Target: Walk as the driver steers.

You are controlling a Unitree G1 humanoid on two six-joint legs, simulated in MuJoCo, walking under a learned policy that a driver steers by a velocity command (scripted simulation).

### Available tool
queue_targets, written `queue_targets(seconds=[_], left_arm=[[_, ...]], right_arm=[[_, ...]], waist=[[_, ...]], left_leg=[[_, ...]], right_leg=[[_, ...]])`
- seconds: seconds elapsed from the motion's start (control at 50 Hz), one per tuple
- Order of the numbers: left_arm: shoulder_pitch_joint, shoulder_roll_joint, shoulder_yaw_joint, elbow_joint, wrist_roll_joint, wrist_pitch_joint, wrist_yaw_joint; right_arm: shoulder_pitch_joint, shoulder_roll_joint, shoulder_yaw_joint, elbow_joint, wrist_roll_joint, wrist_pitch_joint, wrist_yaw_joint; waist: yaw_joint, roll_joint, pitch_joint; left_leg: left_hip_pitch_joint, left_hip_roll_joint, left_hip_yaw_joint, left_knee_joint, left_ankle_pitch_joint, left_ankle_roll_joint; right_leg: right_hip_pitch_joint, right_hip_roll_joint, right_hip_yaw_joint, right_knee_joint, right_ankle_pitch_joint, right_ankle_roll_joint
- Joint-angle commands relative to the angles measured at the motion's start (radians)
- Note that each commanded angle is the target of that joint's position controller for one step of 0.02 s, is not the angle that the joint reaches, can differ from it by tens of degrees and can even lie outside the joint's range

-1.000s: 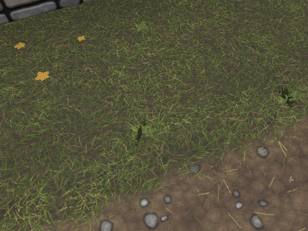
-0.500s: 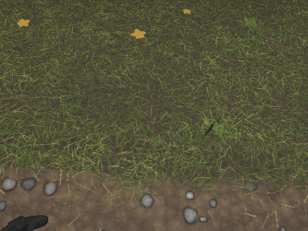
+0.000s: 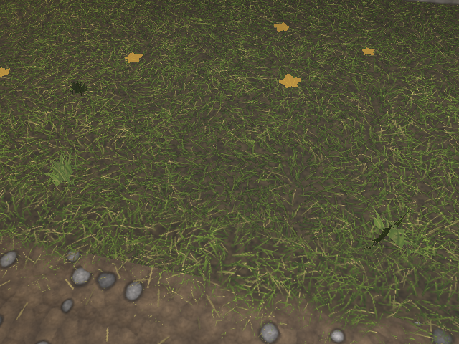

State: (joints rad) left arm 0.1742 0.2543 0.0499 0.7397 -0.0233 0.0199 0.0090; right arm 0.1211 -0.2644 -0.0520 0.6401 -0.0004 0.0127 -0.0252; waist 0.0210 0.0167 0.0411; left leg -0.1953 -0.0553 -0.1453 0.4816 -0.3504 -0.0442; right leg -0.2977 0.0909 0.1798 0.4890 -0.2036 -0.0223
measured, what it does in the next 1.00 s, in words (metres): steps on the spot, turning right: right foot, then left foot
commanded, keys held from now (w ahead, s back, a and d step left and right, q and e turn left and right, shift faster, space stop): e+shift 0.56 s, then shift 0.10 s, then q+shift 0.34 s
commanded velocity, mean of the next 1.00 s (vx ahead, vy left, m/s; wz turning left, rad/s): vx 0.01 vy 0.00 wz -0.46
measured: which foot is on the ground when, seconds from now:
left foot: down 0.00-0.38, up 0.40-0.78, down 0.80-1.00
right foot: down 0.00-0.08, up 0.10-0.36, down 0.38-0.84, up 0.86-1.00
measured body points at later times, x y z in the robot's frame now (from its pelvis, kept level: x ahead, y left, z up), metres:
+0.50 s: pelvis +0.02 -0.05 -0.01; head +0.07 -0.10 +0.44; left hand +0.28 +0.15 -0.09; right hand +0.06 -0.38 -0.11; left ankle +0.04 +0.11 -0.66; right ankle +0.03 -0.15 -0.74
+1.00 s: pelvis +0.08 -0.06 +0.00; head +0.12 -0.07 +0.45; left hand +0.36 +0.08 -0.10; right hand +0.06 -0.37 -0.10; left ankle +0.17 +0.03 -0.74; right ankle -0.01 -0.15 -0.70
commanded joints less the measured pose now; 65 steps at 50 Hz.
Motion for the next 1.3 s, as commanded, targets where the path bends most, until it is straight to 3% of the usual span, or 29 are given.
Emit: queue_targets(seconds=[0.02, 0.06, 0.1, 0.14, 0.18, 0.26, 0.32, 0.36, 0.38, 0.4, 0.42, 0.44, 0.48, 0.54, 0.66, 0.72, 0.78, 0.8, 0.84, 0.88, 0.92, 1.0, 1.12, 1.14, 1.16, 1.18, 1.22, 1.26, 1.3], left_arm=[[-0.095, 0.203, 0.063, -0.117, -0.015, -0.004, 0.021], [-0.108, 0.172, 0.058, -0.150, -0.022, -0.008, 0.018], [-0.055, 0.153, 0.055, -0.160, -0.019, -0.008, 0.002], [-0.031, 0.202, 0.080, -0.149, -0.012, 0.000, -0.011], [-0.035, 0.152, 0.065, -0.152, -0.013, 0.022, -0.019], [-0.102, 0.113, 0.041, -0.212, -0.014, 0.025, -0.051], [-0.056, 0.158, 0.062, -0.215, -0.010, 0.037, -0.057], [0.099, 0.206, 0.097, -0.170, -0.006, 0.046, -0.038], [0.205, 0.292, 0.127, -0.161, -0.008, 0.042, -0.016], [0.171, 0.441, 0.139, -0.208, 0.025, 0.024, -0.009], [0.157, 0.361, 0.120, -0.223, 0.044, -0.005, -0.025], [0.112, 0.321, 0.105, -0.211, 0.033, -0.022, -0.024], [0.003, 0.254, 0.083, -0.211, -0.012, -0.014, -0.006], [-0.056, 0.251, 0.079, -0.234, 0.009, 0.004, 0.022], [-0.034, 0.226, 0.067, -0.216, 0.012, 0.022, 0.035], [-0.033, 0.173, 0.037, -0.201, 0.033, 0.024, 0.024], [-0.047, 0.091, -0.007, -0.161, 0.043, 0.010, 0.008], [-0.003, 0.096, -0.006, -0.140, 0.046, 0.000, 0.004], [0.081, 0.156, 0.017, -0.134, 0.060, -0.013, 0.013], [-0.030, 0.179, 0.029, -0.156, 0.048, -0.013, 0.031], [-0.085, 0.152, 0.033, -0.172, 0.035, -0.008, 0.033], [-0.096, 0.105, 0.033, -0.167, 0.013, -0.021, 0.019], [0.031, 0.100, 0.047, -0.094, -0.004, -0.040, -0.011], [0.071, 0.139, 0.063, -0.074, -0.002, -0.037, -0.006], [0.066, 0.216, 0.078, -0.086, 0.015, -0.026, 0.004], [-0.005, 0.269, 0.083, -0.106, 0.077, -0.025, -0.005], [-0.065, 0.186, 0.059, -0.131, 0.057, -0.047, 0.008], [-0.038, 0.181, 0.052, -0.120, 0.013, -0.065, 0.030], [0.051, 0.181, 0.046, -0.102, 0.022, -0.085, 0.035]], right_arm=[[0.050, -0.124, -0.054, -0.039, 0.005, -0.035, -0.005], [0.088, -0.148, -0.068, -0.020, -0.012, -0.039, 0.000], [0.058, -0.176, -0.079, -0.024, -0.031, -0.036, -0.005], [0.021, -0.136, -0.067, -0.052, -0.015, -0.034, -0.028], [-0.016, -0.142, -0.068, -0.049, 0.008, -0.029, -0.035], [0.014, -0.192, -0.085, -0.032, 0.005, -0.006, -0.028], [0.016, -0.219, -0.093, -0.025, 0.030, -0.016, -0.007], [0.019, -0.184, -0.084, -0.018, 0.042, -0.039, 0.011], [0.035, -0.153, -0.074, -0.031, 0.019, -0.055, 0.021], [0.039, -0.064, -0.040, -0.104, -0.028, -0.066, 0.028], [-0.028, -0.143, -0.053, -0.084, -0.013, -0.063, 0.022], [-0.065, -0.162, -0.055, -0.097, 0.009, -0.060, 0.015], [-0.057, -0.173, -0.062, -0.077, -0.013, -0.049, -0.011], [-0.014, -0.142, -0.055, -0.048, -0.015, -0.040, -0.003], [-0.024, -0.107, -0.031, -0.034, -0.005, -0.027, 0.010], [-0.014, -0.116, -0.026, -0.033, 0.000, -0.031, 0.016], [0.016, -0.064, -0.005, -0.024, 0.000, -0.044, 0.034], [-0.008, -0.084, -0.006, -0.037, -0.009, -0.045, 0.035], [-0.059, -0.250, -0.041, -0.075, -0.012, -0.045, 0.029], [-0.005, -0.204, -0.039, -0.063, 0.000, -0.042, 0.029], [0.074, -0.226, -0.053, -0.052, 0.013, -0.038, 0.019], [0.099, -0.232, -0.077, -0.052, 0.029, -0.025, -0.012], [0.007, -0.216, -0.091, -0.101, 0.050, 0.043, -0.023], [0.018, -0.191, -0.083, -0.105, 0.053, 0.043, -0.024], [0.112, -0.119, -0.065, -0.086, 0.035, 0.043, -0.017], [0.117, -0.156, -0.079, -0.117, 0.029, 0.025, -0.017], [0.105, -0.255, -0.102, -0.084, 0.028, 0.015, -0.012], [0.112, -0.208, -0.087, -0.064, 0.023, 0.013, -0.002], [0.081, -0.177, -0.070, -0.078, 0.035, -0.005, 0.016]], waist=[[-0.054, -0.173, -0.110], [-0.053, -0.018, -0.143], [-0.027, 0.223, -0.110], [-0.017, 0.097, -0.095], [-0.010, 0.058, -0.050], [-0.060, 0.127, -0.054], [-0.041, 0.143, -0.087], [0.040, 0.077, -0.152], [0.092, -0.098, -0.177], [0.013, -0.375, -0.290], [0.090, -0.175, -0.365], [0.058, -0.132, -0.255], [0.000, -0.076, -0.127], [-0.039, -0.106, -0.135], [-0.006, -0.148, -0.149], [0.016, -0.169, -0.154], [-0.016, -0.155, -0.137], [-0.004, -0.132, -0.105], [0.091, 0.105, -0.055], [0.026, 0.194, -0.029], [-0.024, 0.215, -0.054], [-0.036, 0.115, -0.137], [0.023, 0.172, -0.180], [0.028, 0.146, -0.180], [-0.025, -0.078, -0.189], [-0.048, -0.271, -0.114], [-0.044, -0.152, -0.053], [-0.019, -0.152, -0.032], [0.027, -0.132, -0.019]], left_leg=[[0.068, -0.002, 0.048, -0.047, 0.081, 0.035], [0.158, 0.098, -0.029, -0.069, 0.216, 0.101], [0.259, 0.373, -0.237, -0.132, 0.597, 0.255], [0.237, 0.467, -0.212, -0.106, 0.770, 0.308], [0.214, 0.384, -0.063, -0.102, 0.741, 0.246], [0.158, 0.314, 0.122, -0.103, 0.689, 0.213], [0.109, 0.323, 0.196, -0.023, 0.684, 0.178], [0.008, 0.270, 0.290, 0.228, 0.711, 0.106], [-0.253, 0.188, 0.307, 0.490, 0.334, 0.016], [-0.539, 0.012, 0.200, 0.802, -0.404, -0.042], [-0.536, 0.035, 0.013, 0.880, -0.355, -0.029], [-0.547, 0.053, 0.013, 0.849, -0.268, -0.001], [-0.503, 0.091, 0.014, 0.675, -0.116, 0.006], [-0.376, 0.035, 0.034, 0.572, 0.002, -0.021], [-0.279, 0.027, 0.049, 0.367, 0.074, -0.054], [-0.213, 0.071, 0.079, 0.310, 0.056, -0.038], [-0.013, 0.085, 0.103, 0.047, 0.168, 0.004], [0.017, 0.084, 0.072, -0.039, 0.272, 0.027], [-0.058, 0.219, -0.140, -0.063, 0.491, 0.159], [-0.109, 0.277, -0.327, -0.151, 0.326, 0.246], [0.002, 0.285, -0.400, -0.143, 0.377, 0.273], [0.161, 0.261, -0.393, -0.099, 0.520, 0.252], [-0.008, 0.143, -0.372, -0.078, 0.366, 0.161], [-0.125, 0.098, -0.340, -0.041, 0.206, 0.116], [-0.286, -0.028, -0.189, 0.187, -0.134, 0.054], [-0.449, -0.068, -0.104, 0.379, -0.267, 0.014], [-0.520, 0.059, -0.044, 0.564, -0.075, 0.006], [-0.633, 0.091, -0.009, 0.672, 0.039, -0.006], [-0.697, 0.120, 0.037, 0.739, 0.106, -0.009]], right_leg=[[0.025, -0.148, 0.297, -0.117, 0.057, -0.110], [-0.089, -0.076, 0.185, 0.034, 0.099, -0.066], [-0.327, 0.011, -0.011, 0.297, -0.252, 0.009], [-0.409, -0.084, -0.048, 0.607, -0.379, 0.061], [-0.429, -0.134, -0.093, 0.589, -0.263, 0.093], [-0.297, -0.150, -0.204, 0.392, -0.133, 0.093], [-0.124, -0.105, -0.282, 0.233, -0.086, 0.051], [0.140, -0.032, -0.296, 0.058, 0.058, -0.014], [0.387, -0.116, -0.077, -0.021, 0.460, -0.103], [0.513, -0.442, 0.472, -0.055, 0.718, -0.361], [0.451, -0.467, 0.487, -0.123, 0.487, -0.404], [0.356, -0.422, 0.408, -0.151, 0.321, -0.353], [0.202, -0.307, 0.288, -0.177, 0.136, -0.238], [0.087, -0.224, 0.215, -0.168, 0.211, -0.208], [0.042, -0.204, 0.224, -0.114, 0.152, -0.187], [0.048, -0.241, 0.220, -0.080, 0.213, -0.192], [0.006, -0.221, 0.163, -0.061, 0.158, -0.156], [0.001, -0.183, 0.138, -0.056, 0.079, -0.116], [-0.001, -0.031, -0.024, 0.077, -0.120, -0.020], [0.001, -0.016, -0.091, 0.148, -0.144, 0.030], [-0.103, 0.021, -0.096, 0.241, -0.272, 0.035], [-0.231, -0.002, -0.034, 0.376, -0.354, 0.070], [0.105, 0.027, -0.103, -0.102, -0.052, 0.071], [0.240, -0.043, -0.077, -0.182, 0.029, 0.046], [0.356, -0.283, 0.156, -0.225, 0.005, -0.045], [0.213, -0.470, 0.384, -0.251, 0.083, -0.178], [0.197, -0.415, 0.267, -0.306, -0.292, -0.164], [0.293, -0.360, 0.181, -0.325, -0.378, -0.109], [0.340, -0.346, 0.106, -0.340, -0.363, -0.092]])
Keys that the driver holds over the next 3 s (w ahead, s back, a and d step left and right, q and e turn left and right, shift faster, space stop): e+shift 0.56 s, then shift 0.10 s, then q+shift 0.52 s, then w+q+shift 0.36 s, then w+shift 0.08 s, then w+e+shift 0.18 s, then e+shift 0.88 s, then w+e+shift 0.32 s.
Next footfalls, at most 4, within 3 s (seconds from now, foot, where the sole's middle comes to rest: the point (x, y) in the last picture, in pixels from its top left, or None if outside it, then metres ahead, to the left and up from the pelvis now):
0.38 right None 0.07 -0.17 -0.78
0.80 left None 0.20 0.01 -0.78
1.14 right None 0.06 -0.20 -0.78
1.74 left None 0.43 0.07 -0.78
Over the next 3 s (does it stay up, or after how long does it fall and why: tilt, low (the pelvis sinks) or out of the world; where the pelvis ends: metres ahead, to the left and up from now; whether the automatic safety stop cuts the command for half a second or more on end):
stays up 0.78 0.04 0.01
